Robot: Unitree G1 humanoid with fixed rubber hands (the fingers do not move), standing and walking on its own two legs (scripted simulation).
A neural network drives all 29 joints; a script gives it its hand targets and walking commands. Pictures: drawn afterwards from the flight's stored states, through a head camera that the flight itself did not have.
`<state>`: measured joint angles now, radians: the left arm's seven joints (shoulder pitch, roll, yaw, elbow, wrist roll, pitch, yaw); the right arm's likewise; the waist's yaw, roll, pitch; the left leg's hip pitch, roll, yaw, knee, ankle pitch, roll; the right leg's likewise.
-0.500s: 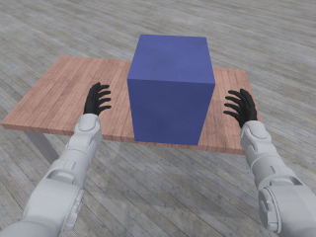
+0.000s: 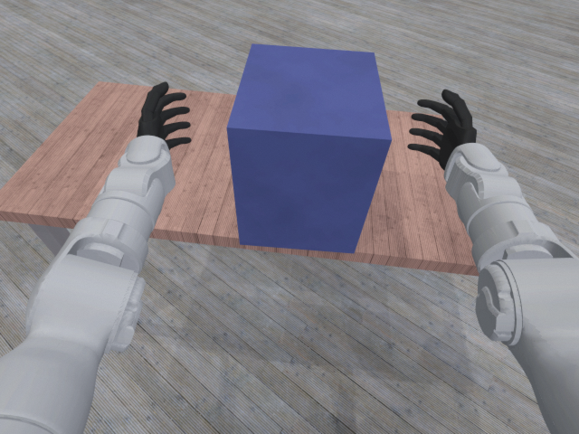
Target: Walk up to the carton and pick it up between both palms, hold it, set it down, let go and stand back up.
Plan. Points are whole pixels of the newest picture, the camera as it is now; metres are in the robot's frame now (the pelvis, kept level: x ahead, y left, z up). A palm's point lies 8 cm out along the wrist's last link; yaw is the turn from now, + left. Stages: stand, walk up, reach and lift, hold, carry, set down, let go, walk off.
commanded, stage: reach and lift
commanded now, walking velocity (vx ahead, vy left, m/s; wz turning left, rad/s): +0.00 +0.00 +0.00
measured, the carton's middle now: (304, 151) +0.58 -0.06 +0.05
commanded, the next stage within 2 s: none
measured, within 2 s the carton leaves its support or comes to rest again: neither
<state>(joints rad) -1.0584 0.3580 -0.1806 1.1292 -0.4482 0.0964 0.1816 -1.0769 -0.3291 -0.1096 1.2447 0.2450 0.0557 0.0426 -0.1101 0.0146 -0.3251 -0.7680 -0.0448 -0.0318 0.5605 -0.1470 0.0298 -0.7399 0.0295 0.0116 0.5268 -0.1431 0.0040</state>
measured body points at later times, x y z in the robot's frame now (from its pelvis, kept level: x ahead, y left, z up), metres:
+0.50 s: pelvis +0.01 -0.01 +0.01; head +0.07 +0.02 +0.45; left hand +0.53 +0.17 +0.24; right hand +0.49 -0.24 +0.24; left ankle +0.05 +0.09 -0.72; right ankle +0.05 -0.12 -0.72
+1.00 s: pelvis +0.02 -0.01 +0.01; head +0.11 +0.00 +0.46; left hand +0.56 +0.14 +0.22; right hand +0.52 -0.25 +0.22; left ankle +0.05 +0.09 -0.72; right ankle +0.05 -0.12 -0.72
